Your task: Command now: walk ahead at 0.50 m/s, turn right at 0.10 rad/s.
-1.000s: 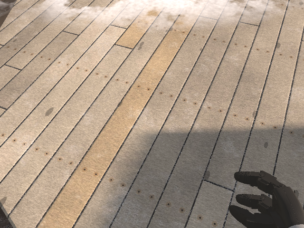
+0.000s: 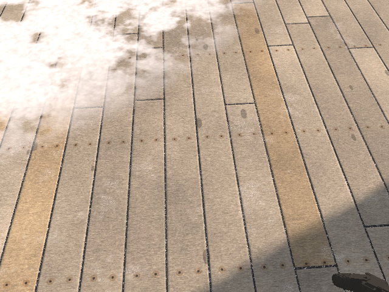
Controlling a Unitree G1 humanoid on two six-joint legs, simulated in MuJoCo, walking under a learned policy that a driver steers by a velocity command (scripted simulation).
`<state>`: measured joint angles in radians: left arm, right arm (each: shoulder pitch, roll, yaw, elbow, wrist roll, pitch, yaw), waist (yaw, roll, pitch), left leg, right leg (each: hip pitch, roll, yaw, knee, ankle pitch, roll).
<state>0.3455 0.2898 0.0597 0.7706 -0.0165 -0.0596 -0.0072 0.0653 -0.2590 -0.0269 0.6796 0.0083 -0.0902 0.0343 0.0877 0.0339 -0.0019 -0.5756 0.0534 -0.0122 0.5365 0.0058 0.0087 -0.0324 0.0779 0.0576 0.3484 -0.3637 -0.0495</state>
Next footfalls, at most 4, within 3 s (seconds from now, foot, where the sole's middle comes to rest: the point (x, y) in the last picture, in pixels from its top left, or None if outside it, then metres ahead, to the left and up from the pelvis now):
0.04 left None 0.20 0.13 -0.77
0.56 right None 0.47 -0.13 -0.77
1.12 left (187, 219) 0.74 0.14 -0.77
1.54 right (218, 165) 0.99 0.03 -0.77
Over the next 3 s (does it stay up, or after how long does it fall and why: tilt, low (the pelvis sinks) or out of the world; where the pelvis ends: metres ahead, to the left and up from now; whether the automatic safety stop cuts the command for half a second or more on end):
stays up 1.02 0.17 0.01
